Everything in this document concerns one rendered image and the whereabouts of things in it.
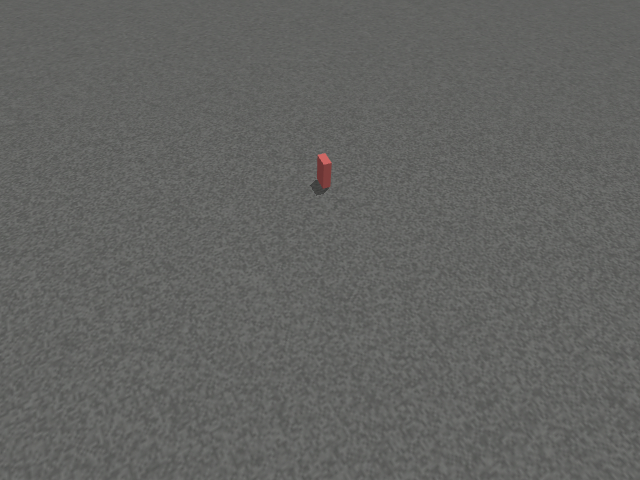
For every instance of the carton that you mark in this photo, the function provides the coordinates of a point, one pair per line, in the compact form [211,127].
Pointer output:
[324,170]

